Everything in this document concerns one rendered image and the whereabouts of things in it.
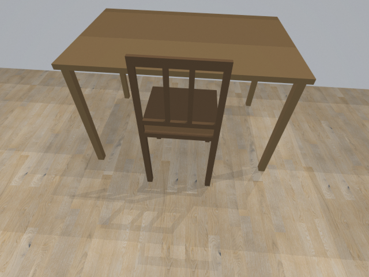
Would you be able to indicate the chair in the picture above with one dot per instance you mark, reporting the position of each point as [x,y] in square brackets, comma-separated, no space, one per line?
[179,113]

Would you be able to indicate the table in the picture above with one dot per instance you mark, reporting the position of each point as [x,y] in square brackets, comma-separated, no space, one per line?
[259,46]

